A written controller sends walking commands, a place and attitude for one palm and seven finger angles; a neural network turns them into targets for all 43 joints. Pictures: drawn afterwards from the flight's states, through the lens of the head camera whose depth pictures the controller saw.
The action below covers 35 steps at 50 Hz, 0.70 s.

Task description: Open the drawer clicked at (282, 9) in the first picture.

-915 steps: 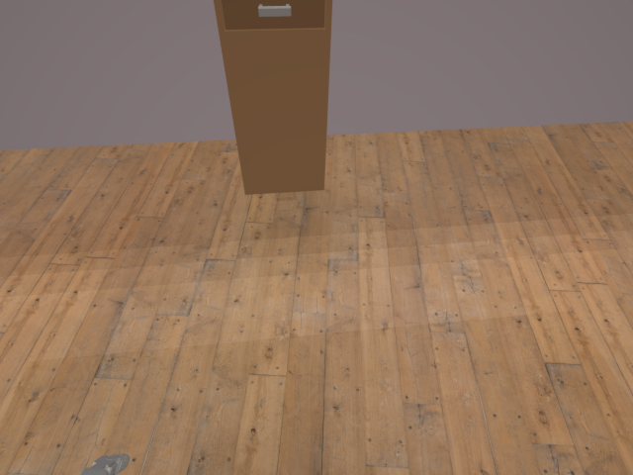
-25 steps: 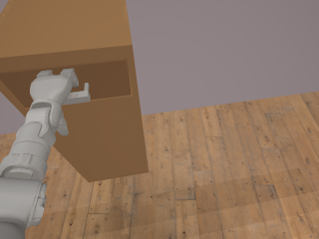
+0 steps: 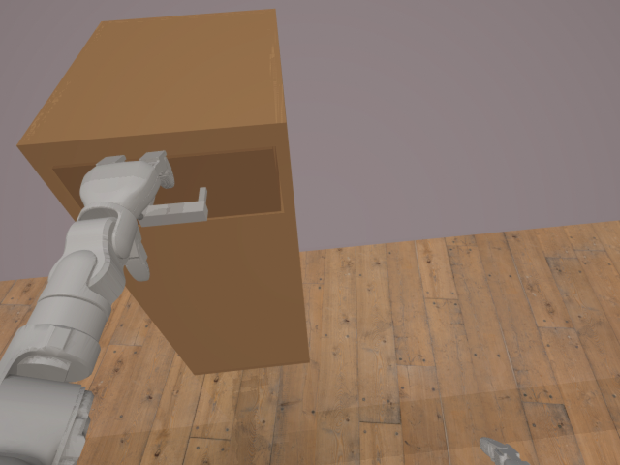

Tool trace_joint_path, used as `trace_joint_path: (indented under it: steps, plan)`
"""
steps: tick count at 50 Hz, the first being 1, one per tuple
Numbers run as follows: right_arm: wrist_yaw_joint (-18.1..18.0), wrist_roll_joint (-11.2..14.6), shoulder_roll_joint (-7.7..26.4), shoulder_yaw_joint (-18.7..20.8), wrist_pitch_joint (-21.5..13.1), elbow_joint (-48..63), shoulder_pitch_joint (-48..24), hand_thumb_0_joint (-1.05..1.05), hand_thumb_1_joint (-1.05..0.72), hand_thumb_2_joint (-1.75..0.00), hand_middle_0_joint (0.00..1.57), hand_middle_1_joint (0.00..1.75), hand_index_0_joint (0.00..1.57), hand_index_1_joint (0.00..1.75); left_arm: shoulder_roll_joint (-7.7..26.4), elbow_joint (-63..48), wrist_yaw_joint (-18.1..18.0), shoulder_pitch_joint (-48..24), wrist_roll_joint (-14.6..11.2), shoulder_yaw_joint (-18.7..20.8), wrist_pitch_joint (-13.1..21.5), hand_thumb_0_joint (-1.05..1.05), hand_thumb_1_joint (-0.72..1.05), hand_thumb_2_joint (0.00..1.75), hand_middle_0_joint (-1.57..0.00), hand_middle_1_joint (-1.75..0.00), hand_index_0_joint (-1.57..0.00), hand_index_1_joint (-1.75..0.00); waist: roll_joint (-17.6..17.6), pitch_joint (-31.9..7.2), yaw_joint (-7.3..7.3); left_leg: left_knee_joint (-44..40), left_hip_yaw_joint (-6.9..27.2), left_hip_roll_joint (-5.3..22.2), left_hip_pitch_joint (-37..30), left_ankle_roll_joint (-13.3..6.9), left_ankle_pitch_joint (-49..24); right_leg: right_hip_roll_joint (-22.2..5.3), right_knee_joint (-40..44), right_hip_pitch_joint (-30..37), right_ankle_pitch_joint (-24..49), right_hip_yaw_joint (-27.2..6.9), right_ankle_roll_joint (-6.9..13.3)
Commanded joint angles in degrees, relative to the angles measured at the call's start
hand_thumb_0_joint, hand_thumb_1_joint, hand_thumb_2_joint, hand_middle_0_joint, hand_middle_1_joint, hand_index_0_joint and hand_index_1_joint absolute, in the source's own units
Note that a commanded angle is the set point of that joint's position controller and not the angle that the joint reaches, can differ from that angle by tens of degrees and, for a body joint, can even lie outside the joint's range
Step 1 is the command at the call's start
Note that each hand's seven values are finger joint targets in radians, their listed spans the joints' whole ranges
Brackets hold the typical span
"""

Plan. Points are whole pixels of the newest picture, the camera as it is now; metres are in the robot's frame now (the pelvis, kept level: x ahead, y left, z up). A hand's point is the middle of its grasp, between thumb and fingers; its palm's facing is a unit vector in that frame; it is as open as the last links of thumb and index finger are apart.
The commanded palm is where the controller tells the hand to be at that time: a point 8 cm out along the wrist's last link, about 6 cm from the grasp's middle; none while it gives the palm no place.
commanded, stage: re-aim the fingers above the handle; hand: left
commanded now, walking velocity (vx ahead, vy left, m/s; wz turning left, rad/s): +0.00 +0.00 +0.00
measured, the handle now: (175, 204) +0.49 +0.25 +0.05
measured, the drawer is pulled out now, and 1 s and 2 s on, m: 0.00 0.00 0.00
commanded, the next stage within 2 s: none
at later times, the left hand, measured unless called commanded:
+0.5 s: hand (156, 205) +0.43 +0.25 +0.10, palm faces -0.05 -0.02 -1.00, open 13.8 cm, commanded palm +0.41 +0.25 +0.16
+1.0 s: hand (165, 212) +0.42 +0.23 +0.10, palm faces -0.05 -0.03 -1.00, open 13.8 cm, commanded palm +0.41 +0.25 +0.17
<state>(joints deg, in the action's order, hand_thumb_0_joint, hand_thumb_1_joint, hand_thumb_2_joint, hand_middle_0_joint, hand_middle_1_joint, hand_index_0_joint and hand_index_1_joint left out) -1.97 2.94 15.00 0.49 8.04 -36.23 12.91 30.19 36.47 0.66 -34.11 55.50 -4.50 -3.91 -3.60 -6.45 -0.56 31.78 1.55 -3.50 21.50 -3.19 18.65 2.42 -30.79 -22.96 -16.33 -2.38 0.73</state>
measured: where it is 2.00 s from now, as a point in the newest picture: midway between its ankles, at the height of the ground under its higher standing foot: outside the picture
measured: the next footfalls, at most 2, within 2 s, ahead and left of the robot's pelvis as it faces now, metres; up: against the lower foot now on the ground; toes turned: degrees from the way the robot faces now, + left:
none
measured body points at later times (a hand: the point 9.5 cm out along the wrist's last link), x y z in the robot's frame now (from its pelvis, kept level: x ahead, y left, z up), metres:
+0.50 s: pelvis -0.01 +0.00 +0.00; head +0.04 -0.02 +0.45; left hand +0.43 +0.25 +0.15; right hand +0.06 -0.27 -0.14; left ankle -0.04 +0.08 -0.73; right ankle -0.02 -0.12 -0.73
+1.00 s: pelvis -0.01 +0.00 +0.00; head +0.03 -0.01 +0.45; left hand +0.42 +0.23 +0.15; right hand +0.11 -0.26 -0.12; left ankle -0.04 +0.08 -0.73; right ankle -0.02 -0.12 -0.73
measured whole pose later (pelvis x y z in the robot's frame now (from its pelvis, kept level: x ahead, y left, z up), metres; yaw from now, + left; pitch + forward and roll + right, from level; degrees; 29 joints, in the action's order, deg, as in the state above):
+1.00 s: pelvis -0.01 +0.00 +0.00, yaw +1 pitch +9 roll -1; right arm -3.3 2.6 15.0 1.3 5.4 -38.1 13.5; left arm 28.4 41.8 -1.9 -40.5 56.3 -7.9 0.4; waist -2.4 -5.4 0.7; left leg 33.3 2.3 -3.9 23.7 -3.2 18.4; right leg 2.0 -31.7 -24.7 -16.1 -1.4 0.7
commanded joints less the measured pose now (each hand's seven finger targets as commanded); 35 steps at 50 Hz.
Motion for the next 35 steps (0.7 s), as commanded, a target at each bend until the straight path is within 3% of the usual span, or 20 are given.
trace_joint_path:
  steps: [1,2,3,5,7,11,14,16,19,20,22,25,28,30,31,32,33,35]
  plan:
    - [-1.77,-0.3,7.61,3.09,-2.13,5.89,-0.98,0.0,-0.9,-0.9,0.2,0.3,0.2,0.3,17.44,-14.18,-2.66,-26.62,0.43,7.87,5.78,0.0,-0.5,0.3,-0.3,-1.2,-0.3,-1.2,1.15,-15.36,0.87,-0.8,-0.22,1.74,-7.18,0.89,-24.52,-0.72,1.09,7.9,18.07,1.47,1.86]
    - [-1.9,-0.45,7.31,3.23,-2.5,5.3,-0.57,0.0,-0.9,-0.9,0.2,0.3,0.2,0.3,15.89,-14.17,-3.53,-29.25,0.71,6.62,6.95,0.0,-0.5,0.3,-0.3,-1.2,-0.3,-1.2,0.94,-14.9,1.64,-0.42,-0.08,1.71,-7.75,0.99,-24.22,-0.66,0.92,6.02,16.99,1.75,1.87]
    - [-1.94,-0.63,7.16,3.47,-2.96,5.03,-0.34,0.0,-0.9,-0.9,0.2,0.3,0.2,0.3,16.43,-15.17,-4.64,-30.77,0.68,7.45,8.04,0.0,-0.5,0.3,-0.3,-1.2,-0.3,-1.2,-0.8,-15.91,1.44,-0.12,-0.07,1.77,-8.41,1.13,-24.73,-0.63,0.77,5.4,16.77,1.64,1.96]
    - [-1.58,-0.88,6.77,3.91,-3.78,4.33,0.56,0.0,-0.9,-0.9,0.2,0.3,0.2,0.3,13.1,-16.36,-6.79,-35.02,0.68,4.3,9.02,0.0,-0.5,0.3,-0.3,-1.2,-0.3,-1.2,-2.62,-17.22,2.68,0.58,0.31,1.73,-9.96,1.64,-25.1,-0.43,0.7,3.37,15.07,1.96,2.15]
    - [-1.42,-0.88,7.02,4.08,-4.21,3.24,1.05,0.0,-0.9,-0.9,0.2,0.3,0.2,0.3,15.48,-12.72,-8.94,-34.25,1.28,6.83,8.73,0.0,-0.5,0.3,-0.3,-1.2,-0.3,-1.2,-3.46,-18.31,2.14,0.91,0.2,1.5,-9.75,1.95,-24.37,-0.2,0.28,2.92,14.72,1.91,2.32]
    - [-1.02,-0.88,7.21,3.66,-4.04,1.99,1.37,0.0,-0.9,-0.9,0.2,0.3,0.2,0.3,15.81,-4.97,-11.01,-34.03,1.66,7.07,5.62,0.0,-0.5,0.3,-0.3,-1.2,-0.3,-1.2,-1.41,-18.67,1.93,0.3,-0.5,1.35,-6.47,1.97,-21.93,-0.46,0.08,4.75,14.77,2.18,2.17]
    - [-1.35,-0.55,7.81,3.2,-3.52,2.01,1.43,0.0,-0.9,-0.9,0.2,0.3,0.2,0.3,15.38,1.19,-10.13,-33.61,1.66,5.61,2.36,0.0,-0.5,0.3,-0.3,-1.2,-0.3,-1.2,1.77,-17.1,2.43,-0.64,-1.02,1.42,-3.65,1.55,-18.86,-0.83,0.63,5.78,14.16,2.02,1.71]
    - [-1.67,-0.44,8.24,3.03,-3.29,2.56,1.84,0.0,-0.9,-0.9,0.2,0.3,0.2,0.3,16.98,3.67,-8.68,-32.56,1.98,6.17,1.69,0.0,-0.5,0.3,-0.3,-1.2,-0.3,-1.2,3.74,-17.94,2.03,-0.9,-1.36,1.41,-2.18,1.14,-18.44,-1.09,0.71,8.29,15.24,1.49,1.48]
    - [-1.93,-0.54,8.34,3.47,-3.19,3.81,2.49,0.0,-0.9,-0.9,0.2,0.3,0.2,0.3,14.75,0.8,-6.11,-31.54,1.51,4.44,2.94,0.0,-0.5,0.3,-0.3,-1.2,-0.3,-1.2,4.19,-20.28,2.1,-0.4,-1.58,1.54,-3.79,0.62,-21.07,-1.04,0.57,9.7,18.84,1.16,1.29]
    - [-2.05,-0.74,8.51,3.73,-3.14,4.13,2.83,0.0,-0.9,-0.9,0.2,0.3,0.2,0.3,16.19,-1.48,-5.48,-30.64,1.15,6.06,4.22,0.0,-0.5,0.3,-0.3,-1.2,-0.3,-1.2,4.5,-22.47,1.73,-0.25,-1.45,1.68,-4.3,0.55,-22.62,-0.98,0.47,11.54,20.2,0.86,1.42]
    - [-2.04,-0.7,8.14,3.92,-3.14,4.46,2.99,0.0,-0.9,-0.9,0.2,0.3,0.2,0.3,14.52,-4.04,-4.81,-29.34,0.71,5.14,6.08,0.0,-0.5,0.3,-0.3,-1.2,-0.3,-1.2,3.36,-21.0,1.94,0.08,-1.28,1.76,-5.21,0.37,-23.85,-0.78,0.3,9.77,20.94,0.84,1.38]
    - [-1.91,-0.78,8.17,4.2,-2.95,4.48,3.22,0.0,-0.9,-0.9,0.2,0.3,0.2,0.3,18.32,-6.63,-5.96,-26.33,0.52,9.96,8.15,0.0,-0.5,0.3,-0.3,-1.2,-0.3,-1.2,2.81,-20.16,0.52,0.16,-1.09,1.86,-4.39,0.58,-26.47,-0.42,0.01,10.26,21.76,0.85,1.67]
    - [-1.51,-0.61,7.81,3.96,-3.19,3.7,3.13,0.0,-0.9,-0.9,0.2,0.3,0.2,0.3,20.11,-5.25,-9.14,-27.72,1.1,12.44,8.06,0.0,-0.5,0.3,-0.3,-1.2,-0.3,-1.2,1.38,-16.67,0.11,-0.63,-1.17,1.88,-2.16,0.86,-23.68,-0.26,-0.27,8.27,19.07,1.32,1.84]
    - [-1.42,-0.91,7.99,4.24,-3.24,3.28,2.99,0.0,-0.9,-0.9,0.2,0.3,0.2,0.3,24.82,-5.51,-11.54,-27.02,1.93,16.79,7.34,0.0,-0.5,0.3,-0.3,-1.2,-0.3,-1.2,1.26,-19.36,-1.22,-0.82,-1.44,1.77,-1.82,1.13,-24.87,-0.19,-0.45,11.01,19.79,0.9,2.02]
    - [-1.38,-0.8,7.56,4.01,-3.37,3.42,2.66,0.0,-0.9,-0.9,0.2,0.3,0.2,0.3,24.95,-5.44,-12.44,-27.82,2.59,16.44,6.68,0.0,-0.5,0.3,-0.3,-1.2,-0.3,-1.2,-0.44,-20.07,-1.18,-1.0,-1.67,1.67,-1.67,1.32,-24.25,-0.36,-0.7,11.3,19.73,0.76,1.9]
    - [-1.31,-0.74,7.51,4.08,-3.51,3.14,2.63,0.0,-0.9,-0.9,0.2,0.3,0.2,0.3,23.16,-5.49,-13.08,-29.96,3.13,14.51,6.09,0.0,-0.5,0.3,-0.3,-1.2,-0.3,-1.2,-0.2,-19.89,-0.21,-1.04,-1.68,1.78,-2.05,1.4,-23.62,-0.27,-0.67,10.22,18.97,1.11,1.85]
    - [-1.05,-0.76,7.51,4.35,-3.88,3.01,2.51,0.0,-0.9,-0.9,0.2,0.3,0.2,0.3,22.49,-6.07,-13.53,-29.45,3.35,14.11,5.44,0.0,-0.5,0.3,-0.3,-1.2,-0.3,-1.2,-2.3,-20.81,-0.49,-0.96,-1.8,1.95,-3.27,1.54,-24.97,-0.23,-0.69,9.72,19.21,1.17,2.02]
    - [-0.86,-0.68,8.12,4.73,-4.03,3.0,2.72,0.0,-0.9,-0.9,0.2,0.3,0.2,0.3,21.05,-6.67,-13.18,-27.93,3.11,12.5,3.73,0.0,-0.5,0.3,-0.3,-1.2,-0.3,-1.2,-1.44,-23.72,0.44,-0.68,-1.63,2.35,-5.75,1.69,-27.95,-0.13,-0.43,10.55,20.42,1.24,1.99]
